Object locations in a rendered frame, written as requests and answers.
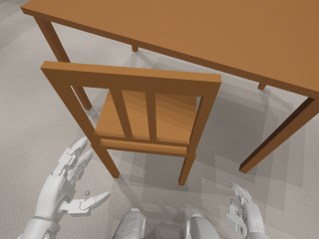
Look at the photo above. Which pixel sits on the table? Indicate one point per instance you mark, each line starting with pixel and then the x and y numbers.
pixel 271 42

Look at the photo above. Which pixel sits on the robot right hand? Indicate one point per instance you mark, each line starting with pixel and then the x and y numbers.
pixel 248 218

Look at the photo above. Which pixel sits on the left robot thigh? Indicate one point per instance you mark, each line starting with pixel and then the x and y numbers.
pixel 132 226

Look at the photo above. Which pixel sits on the robot left hand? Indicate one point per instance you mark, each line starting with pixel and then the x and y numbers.
pixel 61 183

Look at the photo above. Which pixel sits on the left robot forearm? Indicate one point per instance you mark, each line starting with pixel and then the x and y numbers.
pixel 40 228

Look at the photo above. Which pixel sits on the chair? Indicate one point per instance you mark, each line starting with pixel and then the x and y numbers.
pixel 146 110

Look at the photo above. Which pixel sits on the right robot shin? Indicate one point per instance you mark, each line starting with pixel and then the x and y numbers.
pixel 196 215

